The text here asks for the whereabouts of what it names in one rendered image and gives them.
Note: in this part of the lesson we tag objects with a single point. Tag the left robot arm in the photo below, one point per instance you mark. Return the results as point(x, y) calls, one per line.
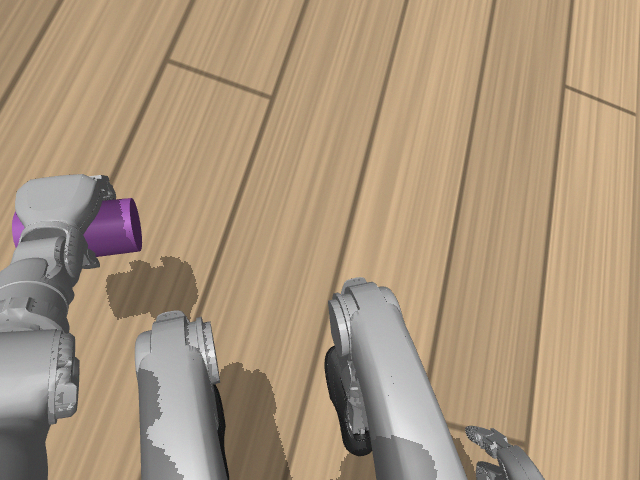
point(39, 373)

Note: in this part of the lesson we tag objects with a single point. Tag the right robot hand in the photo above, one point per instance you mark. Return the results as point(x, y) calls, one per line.
point(513, 461)

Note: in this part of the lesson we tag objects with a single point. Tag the right robot foot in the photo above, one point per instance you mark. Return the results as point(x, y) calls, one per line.
point(359, 445)

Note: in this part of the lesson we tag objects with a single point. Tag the can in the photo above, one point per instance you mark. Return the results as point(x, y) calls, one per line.
point(115, 230)

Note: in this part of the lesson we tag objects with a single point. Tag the left robot foot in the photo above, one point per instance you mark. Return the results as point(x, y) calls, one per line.
point(221, 427)

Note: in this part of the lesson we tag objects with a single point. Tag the left robot hand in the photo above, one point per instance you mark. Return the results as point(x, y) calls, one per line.
point(71, 199)

